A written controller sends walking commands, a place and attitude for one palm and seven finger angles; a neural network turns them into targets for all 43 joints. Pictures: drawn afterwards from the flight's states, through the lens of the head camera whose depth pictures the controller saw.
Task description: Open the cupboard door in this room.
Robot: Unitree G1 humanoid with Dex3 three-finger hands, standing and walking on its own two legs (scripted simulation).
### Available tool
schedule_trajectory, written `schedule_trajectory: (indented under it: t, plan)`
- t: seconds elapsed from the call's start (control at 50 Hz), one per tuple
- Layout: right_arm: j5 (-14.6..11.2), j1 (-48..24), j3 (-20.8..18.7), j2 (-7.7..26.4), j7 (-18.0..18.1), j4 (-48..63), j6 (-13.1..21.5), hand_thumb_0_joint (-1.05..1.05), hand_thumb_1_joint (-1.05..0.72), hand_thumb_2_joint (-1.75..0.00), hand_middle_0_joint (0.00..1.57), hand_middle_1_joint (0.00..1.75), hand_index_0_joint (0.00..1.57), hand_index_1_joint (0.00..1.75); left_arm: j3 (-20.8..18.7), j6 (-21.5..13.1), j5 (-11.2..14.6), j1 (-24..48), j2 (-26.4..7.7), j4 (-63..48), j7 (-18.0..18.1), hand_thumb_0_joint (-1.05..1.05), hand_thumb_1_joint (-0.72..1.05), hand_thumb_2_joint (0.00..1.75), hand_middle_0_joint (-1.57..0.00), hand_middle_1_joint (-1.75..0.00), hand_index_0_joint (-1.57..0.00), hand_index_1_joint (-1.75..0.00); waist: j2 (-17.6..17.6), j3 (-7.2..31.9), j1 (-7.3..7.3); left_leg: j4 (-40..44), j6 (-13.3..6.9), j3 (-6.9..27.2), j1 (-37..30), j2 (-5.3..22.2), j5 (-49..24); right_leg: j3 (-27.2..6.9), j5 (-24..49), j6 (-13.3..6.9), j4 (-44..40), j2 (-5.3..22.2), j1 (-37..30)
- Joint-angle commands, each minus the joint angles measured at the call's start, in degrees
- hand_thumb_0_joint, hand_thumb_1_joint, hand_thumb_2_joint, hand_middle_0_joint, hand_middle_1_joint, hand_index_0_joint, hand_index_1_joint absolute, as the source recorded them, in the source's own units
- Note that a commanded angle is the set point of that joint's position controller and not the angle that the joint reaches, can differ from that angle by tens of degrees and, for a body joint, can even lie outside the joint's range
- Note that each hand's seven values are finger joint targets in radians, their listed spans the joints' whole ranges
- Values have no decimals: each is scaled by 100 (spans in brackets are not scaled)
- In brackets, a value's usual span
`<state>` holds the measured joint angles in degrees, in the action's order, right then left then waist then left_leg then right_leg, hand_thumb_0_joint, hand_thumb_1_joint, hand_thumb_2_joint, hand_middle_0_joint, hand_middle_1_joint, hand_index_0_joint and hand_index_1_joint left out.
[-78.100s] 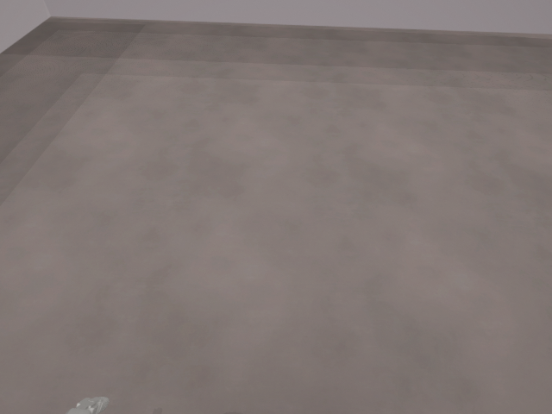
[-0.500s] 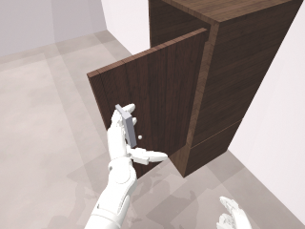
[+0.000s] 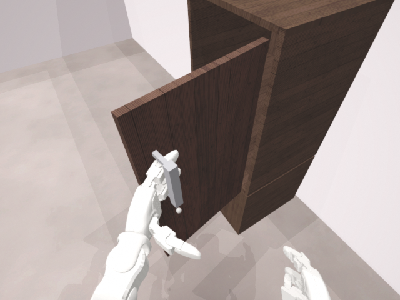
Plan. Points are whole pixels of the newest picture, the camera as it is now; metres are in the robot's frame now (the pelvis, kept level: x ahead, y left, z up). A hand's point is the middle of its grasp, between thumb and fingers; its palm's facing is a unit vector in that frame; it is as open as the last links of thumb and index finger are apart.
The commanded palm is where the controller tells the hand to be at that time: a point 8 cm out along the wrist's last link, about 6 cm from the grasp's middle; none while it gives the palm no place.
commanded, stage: slide the hand sideways off the handle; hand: left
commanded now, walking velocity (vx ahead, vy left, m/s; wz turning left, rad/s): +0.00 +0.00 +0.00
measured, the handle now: (167, 180) +0.32 +0.09 +0.08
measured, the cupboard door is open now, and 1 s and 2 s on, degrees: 100 99 99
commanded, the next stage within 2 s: draw the hand back to the body in 0.72 s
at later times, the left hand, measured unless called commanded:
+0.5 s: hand (147, 235) +0.21 +0.11 +0.08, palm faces -0.07 -1.00 -0.05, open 16.1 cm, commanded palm +0.18 +0.18 +0.08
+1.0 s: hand (114, 246) +0.19 +0.15 +0.09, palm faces -0.05 -1.00 -0.07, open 16.3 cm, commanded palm +0.15 +0.21 +0.10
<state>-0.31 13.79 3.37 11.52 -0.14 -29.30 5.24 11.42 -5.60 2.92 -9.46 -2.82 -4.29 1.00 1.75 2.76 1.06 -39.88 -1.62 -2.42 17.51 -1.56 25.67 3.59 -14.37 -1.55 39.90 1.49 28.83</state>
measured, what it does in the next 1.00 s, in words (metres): stands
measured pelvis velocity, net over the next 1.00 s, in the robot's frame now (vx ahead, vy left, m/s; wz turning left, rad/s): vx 0.00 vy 0.00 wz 0.03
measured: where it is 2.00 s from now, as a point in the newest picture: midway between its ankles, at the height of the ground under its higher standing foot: outside the picture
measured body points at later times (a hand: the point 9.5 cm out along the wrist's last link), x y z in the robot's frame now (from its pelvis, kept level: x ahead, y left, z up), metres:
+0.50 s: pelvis +0.02 -0.01 -0.01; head +0.04 -0.03 +0.44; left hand +0.21 +0.16 +0.08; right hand +0.21 -0.22 -0.08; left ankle -0.05 +0.10 -0.72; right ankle +0.07 -0.10 -0.72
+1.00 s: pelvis +0.00 +0.00 -0.01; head +0.01 -0.01 +0.44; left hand +0.19 +0.21 +0.10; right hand +0.20 -0.21 -0.07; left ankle -0.05 +0.10 -0.72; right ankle +0.07 -0.10 -0.72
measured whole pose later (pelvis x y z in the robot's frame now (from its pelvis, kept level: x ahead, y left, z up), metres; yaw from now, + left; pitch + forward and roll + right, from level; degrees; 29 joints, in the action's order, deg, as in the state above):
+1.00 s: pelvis +0.00 +0.00 -0.01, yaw +2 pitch +4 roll -1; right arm -1.8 15.4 3.2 13.6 2.9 -28.6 14.4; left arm -2.6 -8.9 12.1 -29.0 -12.5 -19.7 -11.8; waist 3.1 4.3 1.5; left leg -48.4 -1.7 0.1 22.5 -0.7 29.9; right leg 6.2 -17.3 -1.4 44.8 1.3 31.6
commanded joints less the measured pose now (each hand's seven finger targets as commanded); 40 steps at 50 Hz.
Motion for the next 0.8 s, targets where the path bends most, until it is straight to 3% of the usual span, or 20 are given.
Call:
schedule_trajectory:
  t: [0.0,0.06,0.1,0.28,0.34,0.4,0.46,0.5,0.56,0.62,0.66,0.7,0.78]
  plan:
    - [-21,-741,-235,514,72,1086,319,0,-90,-90,20,30,20,30,-302,-401,-11,363,-258,-1899,-30,0,-50,30,-15,-30,-15,-30,-357,966,81,724,170,260,893,82,-1292,-247,797,-52,-405,26,-1676]
    - [-27,-639,-242,528,136,1080,403,0,-90,-90,20,30,20,30,-461,-430,88,101,-388,-2099,-102,0,-50,30,-15,-30,-15,-30,-525,991,14,614,136,269,934,69,-1230,-274,777,-4,-418,13,-1650]
    - [-32,-586,-241,535,155,1071,467,0,-90,-90,20,30,20,30,-466,-471,141,-194,-399,-2172,-182,0,-50,30,-15,-30,-15,-30,-445,964,-23,561,139,281,941,59,-1262,-255,819,1,-386,12,-1582]
    - [-39,-406,-274,612,213,1102,716,0,-90,-90,20,30,20,30,-999,-660,380,-1247,-791,-2398,-568,0,-50,30,-15,-30,-15,-30,-400,998,19,279,112,261,1150,30,-1478,-336,1173,24,-275,13,-1623]
    - [-50,-411,-270,632,235,1127,780,0,-90,-90,20,30,20,30,-1056,-716,469,-1118,-864,-2545,-686,0,-50,30,-15,-30,-15,-30,-411,937,-43,227,106,282,1249,19,-1297,-368,927,52,-280,31,-1529]
    - [-61,-383,-286,667,258,1114,830,0,-90,-90,20,30,20,30,-1451,-755,588,-1491,-1118,-2503,-784,0,-50,30,-15,-30,-15,-30,-488,997,25,155,113,293,1382,21,-1283,-458,885,41,-272,46,-1661]
    - [-79,-374,-287,668,248,1145,893,0,-90,-90,20,30,20,30,-1469,-808,708,-1785,-1075,-2628,-924,0,-50,30,-15,-30,-15,-30,-210,961,43,138,135,294,1361,16,-1358,-391,985,24,-213,38,-1593]
    - [-87,-370,-314,689,250,1139,921,0,-90,-90,20,30,20,30,-1626,-838,794,-1973,-1196,-2651,-1000,0,-50,30,-15,-30,-15,-30,-250,1007,50,53,135,302,1411,20,-1394,-450,1047,32,-202,48,-1627]
    - [-107,-374,-329,724,266,1143,958,0,-90,-90,20,30,20,30,-1724,-922,890,-2045,-1241,-2648,-1127,0,-50,30,-15,-30,-15,-30,-421,849,14,31,131,332,1528,23,-1193,-436,661,44,-227,28,-1464]
    - [-118,-351,-348,765,285,1135,1044,0,-90,-90,20,30,20,30,-1665,-1025,950,-2033,-1253,-2748,-1267,0,-50,30,-15,-30,-15,-30,-241,820,-33,-29,126,352,1498,23,-1089,-428,402,42,-235,35,-1297]
    - [-130,-322,-351,795,309,1099,1116,0,-90,-90,20,30,20,30,-1708,-1069,994,-1960,-1331,-2702,-1362,0,-50,30,-15,-30,-15,-30,-302,737,-90,-73,124,390,1545,29,-952,-413,138,48,-248,26,-1149]
    - [-131,-357,-335,813,321,1112,1198,0,-90,-90,20,30,20,30,-1535,-1106,1042,-1808,-1227,-2784,-1441,0,-50,30,-15,-30,-15,-30,-219,680,-125,-102,119,414,1538,26,-867,-401,-21,47,-249,34,-1033]
    - [-128,-340,-336,839,339,1066,1286,0,-90,-90,20,30,20,30,-1596,-1076,1014,-1696,-1316,-2684,-1415,0,-50,30,-15,-30,-15,-30,-207,712,-85,-118,131,450,1580,30,-776,-370,-270,31,-218,22,-965]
